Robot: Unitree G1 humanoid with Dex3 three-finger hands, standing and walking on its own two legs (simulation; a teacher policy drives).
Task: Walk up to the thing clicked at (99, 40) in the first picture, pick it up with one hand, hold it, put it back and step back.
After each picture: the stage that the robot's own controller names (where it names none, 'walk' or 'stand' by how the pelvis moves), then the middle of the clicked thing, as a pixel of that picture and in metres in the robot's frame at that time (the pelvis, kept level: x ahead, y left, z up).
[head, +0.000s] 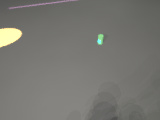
stand; (100, 39) +1.52 -0.19 -0.72
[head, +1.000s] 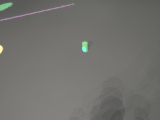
walk; (85, 46) +1.41 +0.10 -0.70
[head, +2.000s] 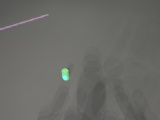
walk; (65, 74) +0.95 +0.25 -0.71
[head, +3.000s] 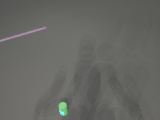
walk; (63, 109) +0.59 +0.20 -0.71
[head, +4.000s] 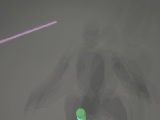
walk; (81, 115) +0.46 +0.11 -0.66
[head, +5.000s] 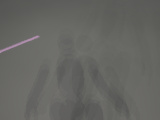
stand; out of the picture +0.44 +0.12 -0.71
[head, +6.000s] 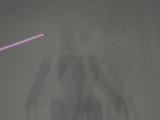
stand; out of the picture +0.39 +0.08 -0.71
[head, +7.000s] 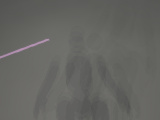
walk; out of the picture +0.38 +0.09 -0.72
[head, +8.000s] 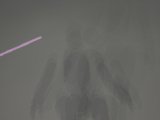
stand; out of the picture +0.35 +0.12 -0.70
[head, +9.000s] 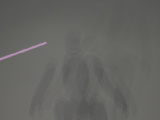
stand; out of the picture +0.35 +0.09 -0.72
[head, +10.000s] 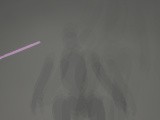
stand; out of the picture +0.32 +0.11 -0.73
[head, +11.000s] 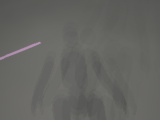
stand; out of the picture +0.30 +0.11 -0.73
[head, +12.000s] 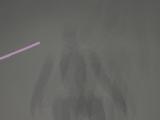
stand; out of the picture +0.31 +0.11 -0.73
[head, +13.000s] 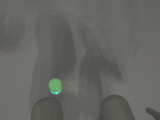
go down; (55, 86) +0.39 +0.12 -0.42
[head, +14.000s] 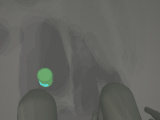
go down; (45, 78) +0.41 +0.13 -0.32
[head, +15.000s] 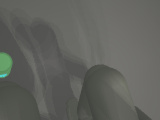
close in; (1, 66) +0.41 +0.17 -0.23
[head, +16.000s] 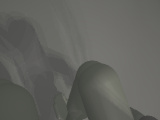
close; out of the picture +0.41 +0.18 -0.23
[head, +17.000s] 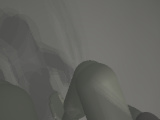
lift; out of the picture +0.41 +0.18 -0.23
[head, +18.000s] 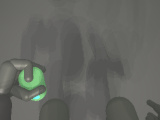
lift; (34, 85) +0.33 +0.18 -0.04
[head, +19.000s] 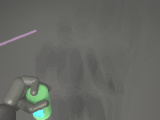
hold; (40, 103) +0.30 +0.17 -0.01
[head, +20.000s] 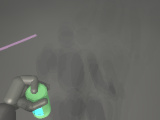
hold; (39, 101) +0.31 +0.18 -0.01
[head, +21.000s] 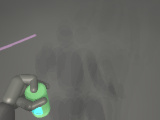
hold; (38, 100) +0.31 +0.18 -0.01
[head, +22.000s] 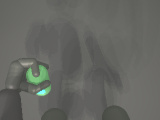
crouch; (39, 81) +0.37 +0.16 -0.08
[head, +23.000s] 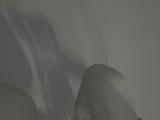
lower; out of the picture +0.43 +0.22 -0.22
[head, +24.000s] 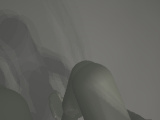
lower; out of the picture +0.43 +0.23 -0.24
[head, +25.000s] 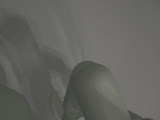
lower; out of the picture +0.43 +0.22 -0.24
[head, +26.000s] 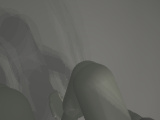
lower; out of the picture +0.43 +0.22 -0.24
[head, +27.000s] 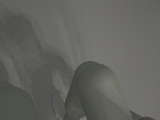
loosen; out of the picture +0.42 +0.22 -0.24
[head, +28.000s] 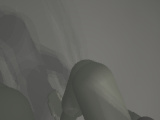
withdraw; out of the picture +0.42 +0.21 -0.24
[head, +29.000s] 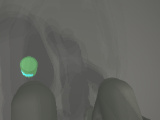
walk; (29, 67) +0.42 +0.18 -0.28
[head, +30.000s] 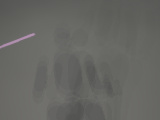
stand; out of the picture +0.35 +0.12 -0.65
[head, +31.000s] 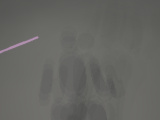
stand; out of the picture +0.36 +0.14 -0.66
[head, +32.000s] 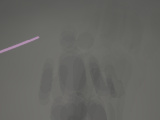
stand; out of the picture +0.35 +0.13 -0.66
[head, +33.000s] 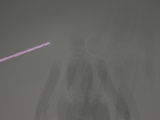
stand; out of the picture +0.38 +0.12 -0.72
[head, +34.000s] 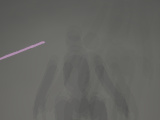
stand; out of the picture +0.36 +0.14 -0.73
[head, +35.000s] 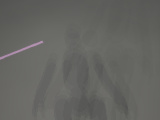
walk; out of the picture +0.34 +0.14 -0.73
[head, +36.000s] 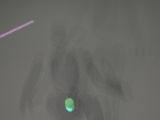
walk; (69, 105) +0.53 +0.16 -0.69
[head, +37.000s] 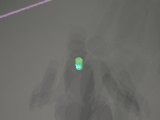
walk; (79, 63) +0.90 +0.11 -0.69
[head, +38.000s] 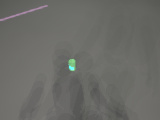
stand; (72, 65) +0.99 +0.11 -0.70
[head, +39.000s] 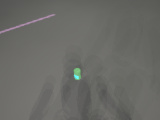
stand; (77, 74) +0.95 +0.11 -0.72
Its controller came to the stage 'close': yes
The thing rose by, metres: 0.69
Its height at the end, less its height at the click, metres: +0.00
